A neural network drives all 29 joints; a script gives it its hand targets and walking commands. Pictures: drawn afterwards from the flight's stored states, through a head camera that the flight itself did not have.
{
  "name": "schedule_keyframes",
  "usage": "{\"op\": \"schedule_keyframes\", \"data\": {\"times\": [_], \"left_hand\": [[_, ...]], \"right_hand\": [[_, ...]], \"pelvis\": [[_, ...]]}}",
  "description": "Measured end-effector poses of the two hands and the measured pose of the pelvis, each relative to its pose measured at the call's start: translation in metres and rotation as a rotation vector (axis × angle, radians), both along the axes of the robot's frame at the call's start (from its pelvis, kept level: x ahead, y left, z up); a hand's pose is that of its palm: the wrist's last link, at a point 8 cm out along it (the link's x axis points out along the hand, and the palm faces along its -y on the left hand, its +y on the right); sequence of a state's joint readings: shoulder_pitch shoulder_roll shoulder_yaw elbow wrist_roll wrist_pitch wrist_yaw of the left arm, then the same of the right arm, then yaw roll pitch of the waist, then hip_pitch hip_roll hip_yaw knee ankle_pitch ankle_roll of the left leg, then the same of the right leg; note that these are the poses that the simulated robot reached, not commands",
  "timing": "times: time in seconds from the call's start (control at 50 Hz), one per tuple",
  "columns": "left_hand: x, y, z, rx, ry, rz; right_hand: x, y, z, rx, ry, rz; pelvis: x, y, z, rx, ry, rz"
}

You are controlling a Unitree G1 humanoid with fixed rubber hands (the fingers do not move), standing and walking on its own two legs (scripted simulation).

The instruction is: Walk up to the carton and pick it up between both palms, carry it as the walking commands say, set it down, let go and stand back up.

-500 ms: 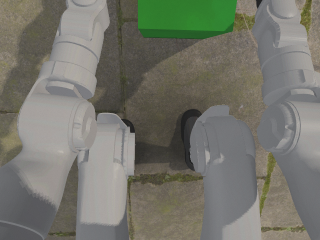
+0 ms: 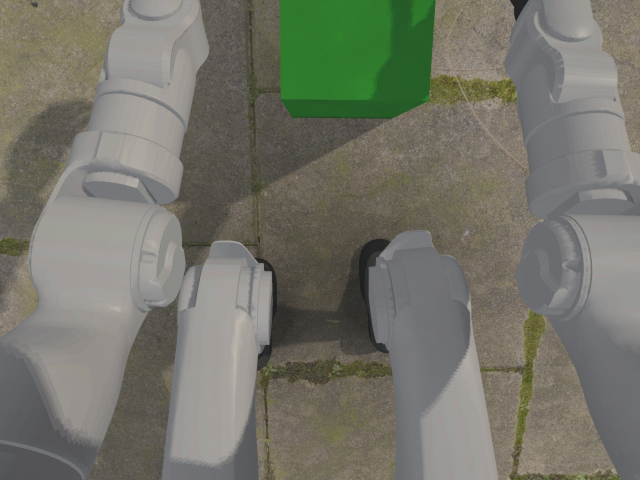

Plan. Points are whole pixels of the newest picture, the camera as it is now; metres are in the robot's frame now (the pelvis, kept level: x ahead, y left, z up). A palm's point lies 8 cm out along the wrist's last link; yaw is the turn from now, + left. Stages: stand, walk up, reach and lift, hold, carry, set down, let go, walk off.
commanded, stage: set down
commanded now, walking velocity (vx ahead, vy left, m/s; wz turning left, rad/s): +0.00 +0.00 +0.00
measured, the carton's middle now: (349, 0) +0.60 -0.07 -0.31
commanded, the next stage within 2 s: let go in 1.00 s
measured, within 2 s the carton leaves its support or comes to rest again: neither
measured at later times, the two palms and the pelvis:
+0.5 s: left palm out of the picture +0.57 +0.11 +0.02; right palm out of the picture +0.53 -0.23 +0.01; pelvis +0.02 +0.00 +0.13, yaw +0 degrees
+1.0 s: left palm out of the picture +0.57 +0.10 +0.15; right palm out of the picture +0.53 -0.23 +0.15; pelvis +0.05 -0.01 +0.26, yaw -1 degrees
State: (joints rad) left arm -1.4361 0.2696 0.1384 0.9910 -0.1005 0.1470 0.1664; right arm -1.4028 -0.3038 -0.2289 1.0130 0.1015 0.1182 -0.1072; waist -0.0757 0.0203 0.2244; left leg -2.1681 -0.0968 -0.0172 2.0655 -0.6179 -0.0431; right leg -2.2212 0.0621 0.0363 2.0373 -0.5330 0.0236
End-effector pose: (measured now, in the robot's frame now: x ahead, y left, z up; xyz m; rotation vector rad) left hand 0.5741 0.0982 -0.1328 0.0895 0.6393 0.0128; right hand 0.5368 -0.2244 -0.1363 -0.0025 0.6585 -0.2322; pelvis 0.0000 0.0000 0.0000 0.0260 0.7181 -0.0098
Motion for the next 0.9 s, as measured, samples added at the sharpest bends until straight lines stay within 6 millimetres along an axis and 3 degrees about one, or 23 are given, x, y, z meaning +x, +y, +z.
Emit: {"op": "schedule_keyframes", "data": {"times": [0.42, 0.9], "left_hand": [[0.001, 0.009, 0.123, 0.002, -0.017, 0.02], [-0.004, 0.01, 0.27, 0.012, -0.025, 0.004]], "right_hand": [[0.0, -0.003, 0.125, -0.016, -0.011, 0.004], [-0.007, -0.011, 0.273, -0.017, -0.032, 0.011]], "pelvis": [[0.02, 0.0, 0.109, 0.002, 0.104, -0.002], [0.041, -0.006, 0.243, -0.003, 0.056, -0.016]]}}
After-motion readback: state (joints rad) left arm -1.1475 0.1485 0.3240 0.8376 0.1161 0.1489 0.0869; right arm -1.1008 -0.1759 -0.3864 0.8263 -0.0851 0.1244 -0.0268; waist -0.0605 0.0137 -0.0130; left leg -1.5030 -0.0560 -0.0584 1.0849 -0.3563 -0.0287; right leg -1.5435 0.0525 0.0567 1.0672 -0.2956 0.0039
